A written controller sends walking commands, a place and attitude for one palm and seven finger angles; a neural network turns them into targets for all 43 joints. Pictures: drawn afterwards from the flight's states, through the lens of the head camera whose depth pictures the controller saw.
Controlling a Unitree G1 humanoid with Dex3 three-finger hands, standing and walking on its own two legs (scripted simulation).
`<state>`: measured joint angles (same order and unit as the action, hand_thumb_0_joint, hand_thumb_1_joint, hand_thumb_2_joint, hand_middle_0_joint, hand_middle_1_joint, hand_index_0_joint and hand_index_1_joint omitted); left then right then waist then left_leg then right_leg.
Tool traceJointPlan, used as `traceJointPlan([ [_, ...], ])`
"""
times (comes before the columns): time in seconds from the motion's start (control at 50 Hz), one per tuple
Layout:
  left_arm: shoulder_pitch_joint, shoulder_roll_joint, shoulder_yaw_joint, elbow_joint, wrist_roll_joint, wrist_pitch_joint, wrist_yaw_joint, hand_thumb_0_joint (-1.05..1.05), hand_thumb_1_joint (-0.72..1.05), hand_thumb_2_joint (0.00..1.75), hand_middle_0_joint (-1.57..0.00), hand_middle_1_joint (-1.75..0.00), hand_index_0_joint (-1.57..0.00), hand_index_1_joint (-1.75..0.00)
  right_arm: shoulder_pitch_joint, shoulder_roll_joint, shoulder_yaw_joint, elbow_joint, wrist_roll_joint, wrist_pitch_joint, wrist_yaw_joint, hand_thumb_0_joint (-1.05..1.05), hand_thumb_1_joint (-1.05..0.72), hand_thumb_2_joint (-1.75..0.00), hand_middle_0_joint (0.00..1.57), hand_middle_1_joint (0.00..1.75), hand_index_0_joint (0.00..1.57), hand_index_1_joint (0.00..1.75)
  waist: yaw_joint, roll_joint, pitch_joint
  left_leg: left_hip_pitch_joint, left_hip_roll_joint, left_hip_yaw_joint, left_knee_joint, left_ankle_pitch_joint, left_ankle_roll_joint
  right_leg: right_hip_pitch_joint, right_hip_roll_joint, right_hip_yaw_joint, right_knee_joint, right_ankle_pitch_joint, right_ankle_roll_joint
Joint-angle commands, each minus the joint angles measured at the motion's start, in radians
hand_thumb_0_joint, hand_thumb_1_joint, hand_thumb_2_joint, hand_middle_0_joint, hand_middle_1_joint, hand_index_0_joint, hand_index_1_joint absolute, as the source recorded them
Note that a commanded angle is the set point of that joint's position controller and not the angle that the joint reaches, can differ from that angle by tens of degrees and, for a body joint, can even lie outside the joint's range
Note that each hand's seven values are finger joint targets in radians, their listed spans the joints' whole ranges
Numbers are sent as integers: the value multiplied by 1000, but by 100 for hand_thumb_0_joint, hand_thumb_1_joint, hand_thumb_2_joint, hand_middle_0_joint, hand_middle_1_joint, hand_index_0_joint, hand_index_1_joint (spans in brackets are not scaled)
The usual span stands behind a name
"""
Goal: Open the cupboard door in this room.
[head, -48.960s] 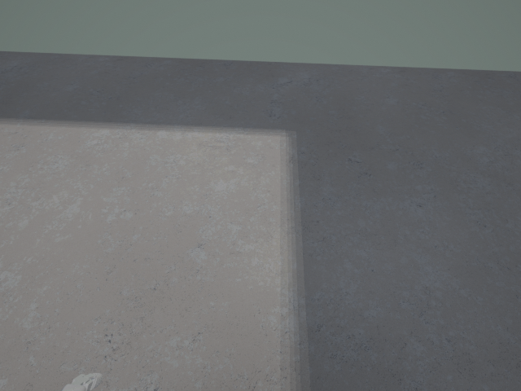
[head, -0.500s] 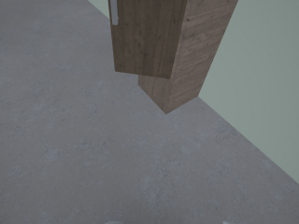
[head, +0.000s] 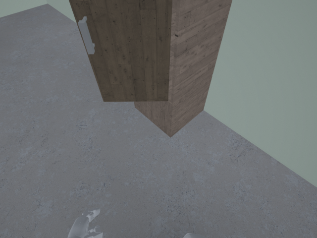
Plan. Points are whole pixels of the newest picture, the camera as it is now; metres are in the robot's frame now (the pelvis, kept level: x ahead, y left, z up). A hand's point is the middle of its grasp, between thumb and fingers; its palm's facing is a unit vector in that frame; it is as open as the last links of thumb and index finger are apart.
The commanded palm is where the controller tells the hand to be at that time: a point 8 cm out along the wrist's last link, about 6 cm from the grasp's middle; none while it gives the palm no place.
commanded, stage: take the last steps up to it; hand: left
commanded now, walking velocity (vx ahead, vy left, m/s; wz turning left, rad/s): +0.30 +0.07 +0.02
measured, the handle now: (88, 35) +0.84 +0.29 +0.07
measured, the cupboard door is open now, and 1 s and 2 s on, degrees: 47 47 47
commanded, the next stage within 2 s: come to a stop and stand still in 0.48 s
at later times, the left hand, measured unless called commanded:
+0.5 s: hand out of the picture +0.13 +0.25 -0.17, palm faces +0.08 -0.98 -0.16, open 7.3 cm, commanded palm none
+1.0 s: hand (88, 170) +0.36 +0.25 -0.17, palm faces +0.00 -0.98 -0.19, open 7.3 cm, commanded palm none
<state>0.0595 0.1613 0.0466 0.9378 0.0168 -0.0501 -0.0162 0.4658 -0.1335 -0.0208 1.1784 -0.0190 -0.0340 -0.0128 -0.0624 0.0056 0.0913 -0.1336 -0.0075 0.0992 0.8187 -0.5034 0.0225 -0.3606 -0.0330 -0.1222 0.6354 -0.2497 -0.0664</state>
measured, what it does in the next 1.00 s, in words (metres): walks ahead: left foot, then right foot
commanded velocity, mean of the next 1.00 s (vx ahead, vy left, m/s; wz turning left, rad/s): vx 0.03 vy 0.03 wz -0.01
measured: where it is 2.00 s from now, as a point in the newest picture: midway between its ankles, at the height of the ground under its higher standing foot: outside the picture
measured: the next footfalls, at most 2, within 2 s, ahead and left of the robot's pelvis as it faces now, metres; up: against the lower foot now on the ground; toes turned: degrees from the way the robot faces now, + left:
left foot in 0.38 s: +0.28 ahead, +0.17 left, +0.00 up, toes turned +5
right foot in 0.74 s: +0.33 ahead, -0.06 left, +0.00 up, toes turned -5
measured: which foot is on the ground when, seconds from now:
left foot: up 0.00-0.36, down 0.38-1.00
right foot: down 0.00-0.38, up 0.40-0.72, down 0.74-1.00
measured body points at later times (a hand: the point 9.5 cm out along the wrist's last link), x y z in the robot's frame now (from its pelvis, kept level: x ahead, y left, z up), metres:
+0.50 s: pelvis +0.18 +0.07 +0.01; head +0.20 +0.09 +0.46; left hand +0.13 +0.30 -0.16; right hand +0.29 -0.17 -0.12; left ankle +0.22 +0.15 -0.72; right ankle +0.11 -0.06 -0.65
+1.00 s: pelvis +0.25 +0.07 +0.01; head +0.29 +0.09 +0.45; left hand +0.36 +0.30 -0.15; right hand +0.24 -0.16 -0.14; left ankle +0.24 +0.17 -0.72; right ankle +0.29 -0.06 -0.72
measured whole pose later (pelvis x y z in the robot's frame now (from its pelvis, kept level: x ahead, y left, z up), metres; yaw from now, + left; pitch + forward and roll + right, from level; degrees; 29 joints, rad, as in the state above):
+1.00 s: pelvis +0.25 +0.07 +0.01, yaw +0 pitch -1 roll +0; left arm 0.10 0.19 0.04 0.99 0.01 0.02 0.04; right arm 0.26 -0.15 -0.04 1.08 -0.01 0.04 -0.03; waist -0.03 -0.04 0.09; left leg -0.24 0.00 0.10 0.58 -0.31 0.00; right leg -0.33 -0.07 -0.07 0.59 -0.25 0.02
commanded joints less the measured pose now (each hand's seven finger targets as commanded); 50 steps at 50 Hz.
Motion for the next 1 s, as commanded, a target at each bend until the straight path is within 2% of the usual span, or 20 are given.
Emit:
traceJointPlan([
  [0.0, 238, 150, 38, 26, -10, -1, 33, 0, 90, 90, -20, -30, -20, -30, -138, -92, -33, -132, 1, -12, 2, 0, -90, -90, 20, 30, 20, 30, 108, -65, -31, -482, 124, -132, 388, 112, -21, 251, -360, 427, -430, -9, -150],
  [0.06, 198, 95, 27, 32, -1, -20, 28, 0, 90, 90, -20, -30, -20, -30, -70, -43, -30, -106, -8, 13, 17, 0, -90, -90, 20, 30, 20, 30, 49, -124, -36, -354, 135, -74, 214, 204, -46, 107, -263, 216, -479, 33, -93],
  [0.12, 251, 90, 41, 60, 6, -36, 24, 0, 90, 90, -20, -30, -20, -30, -118, -18, -36, -131, -7, 9, 28, 0, -90, -90, 20, 30, 20, 30, 65, -84, -65, -352, 119, -37, 37, 246, -60, 173, -246, 194, -469, 123, -101],
  [0.22, 301, 139, 36, 111, 8, -34, 15, 0, 90, 90, -20, -30, -20, -30, -283, -43, -38, -204, -4, -6, 44, 0, -90, -90, 20, 30, 20, 30, 104, -144, -43, -354, 82, -10, -153, 260, -55, 252, -256, 195, -428, 179, -90],
  [0.3, 280, 158, 39, 122, 3, -19, 18, 0, 90, 90, -20, -30, -20, -30, -255, -95, -38, -196, -6, -18, 39, 0, -90, -90, 20, 30, 20, 30, 55, -132, -34, -109, 31, 34, -340, 327, -38, 162, -213, 129, -315, 170, -36],
  [0.32, 282, 140, 35, 118, 3, -16, 17, 0, 90, 90, -20, -30, -20, -30, -172, -135, -47, -171, -8, -26, 30, 0, -90, -90, 20, 30, 20, 30, 15, -24, -73, 65, 49, 4, -392, 314, -20, 73, -173, 103, -158, 191, -15],
  [0.34, 295, 100, 26, 98, -2, -13, 13, 0, 90, 90, -20, -30, -20, -30, -37, -231, -66, -143, -21, -33, 15, 0, -90, -90, 20, 30, 20, 30, -37, 159, -158, 260, 243, -228, -409, 353, 64, -92, -69, 9, 97, 31, 32],
  [0.36, 273, 71, 12, 59, -5, -15, 11, 0, 90, 90, -20, -30, -20, -30, 67, -304, -77, -132, -20, -24, 1, 0, -90, -90, 20, 30, 20, 30, -63, 274, -213, 330, 430, -461, -506, 451, 176, -228, 17, -17, 393, -336, 60],
  [0.38, 232, 81, 12, 51, 3, -11, 19, 0, 90, 90, -20, -30, -20, -30, 28, -288, -71, -137, -17, -15, -5, 0, -90, -90, 20, 30, 20, 30, -53, 165, -185, 231, 450, -453, -524, 371, 210, -262, -15, 67, 539, -356, 41],
  [0.44, 230, 70, 14, 76, 8, 8, 6, 0, 90, 90, -20, -30, -20, -30, -152, -183, -34, -192, -9, -29, -14, 0, -90, -90, 20, 30, 20, 30, 34, 125, -52, -30, 357, -292, -602, 329, 157, -241, -96, 116, 557, -160, 57],
  [0.48, 271, 49, 8, 91, 9, 23, 3, 0, 90, 90, -20, -30, -20, -30, -162, -164, -22, -183, -7, -38, -16, 0, -90, -90, 20, 30, 20, 30, 63, 117, -73, -44, 305, -199, -607, 455, 136, -180, -88, 98, 469, -108, 66],
  [0.56, 242, 28, -1, 79, 8, 31, 7, 0, 90, 90, -20, -30, -20, -30, -152, -152, -24, -164, -8, -35, -15, 0, -90, -90, 20, 30, 20, 30, 69, 72, -80, -58, 276, -125, -606, 519, 143, -79, -71, 61, 231, -67, 72],
  [0.64, 243, 37, -8, 94, 1, 45, 25, 0, 90, 90, -20, -30, -20, -30, -181, -144, -15, -144, -4, -19, -31, 0, -90, -90, 20, 30, 20, 30, 92, 65, -80, -110, 259, -89, -493, 768, 105, 118, -37, 63, -3, 42, 80],
  [0.68, 268, 89, 0, 100, 3, 48, 32, 0, 90, 90, -20, -30, -20, -30, -203, -140, -18, -135, 4, -4, -34, 0, -90, -90, 20, 30, 20, 30, 110, 47, -91, -111, 201, -71, -410, 657, 41, 196, -51, 101, -154, 223, 72],
  [0.72, 231, 161, 1, 86, 4, 49, 38, 0, 90, 90, -20, -30, -20, -30, -147, -118, -21, -127, 16, 15, -25, 0, -90, -90, 20, 30, 20, 30, 79, -18, -57, -170, 108, -53, -377, 392, -21, 208, -162, 209, -161, 522, 7],
  [0.8, 206, 194, 13, 69, -4, 52, 53, 0, 90, 90, -20, -30, -20, -30, -83, -120, -35, -113, 17, 48, -25, 0, -90, -90, 20, 30, 20, 30, 62, -201, -206, -99, 51, -14, -210, 348, -48, 254, -251, 245, -136, 801, -75],
  [0.86, 184, 204, 25, 58, 0, 59, 65, 0, 90, 90, -20, -30, -20, -30, -122, -100, -36, -132, 18, 60, -24, 0, -90, -90, 20, 30, 20, 30, 85, -218, -184, -207, 25, -27, -119, 3, -59, 310, -314, 280, -165, 947, -139],
  [0.9, 144, 206, 31, 44, 2, 62, 65, 0, 90, 90, -20, -30, -20, -30, -124, -93, -38, -136, 20, 68, -23, 0, -90, -90, 20, 30, 20, 30, 71, -185, -177, -187, 31, -44, -156, 20, -61, 283, -304, 270, -169, 846, -137],
  [0.94, 100, 183, 30, 30, -6, 69, 62, 0, 90, 90, -20, -30, -20, -30, -71, -92, -36, -120, 14, 61, -21, 0, -90, -90, 20, 30, 20, 30, 37, -112, -182, -60, 65, -50, -378, 304, -52, 193, -229, 208, -109, 591, -57],
  [0.98, 97, 98, 18, 2, -14, 90, 53, 0, 90, 90, -20, -30, -20, -30, -137, -183, -47, -160, -6, 51, -21, 0, -90, -90, 20, 30, 20, 30, 61, 245, -95, -150, 313, -299, -549, 564, 84, 61, -17, 63, 64, -97, 74],
])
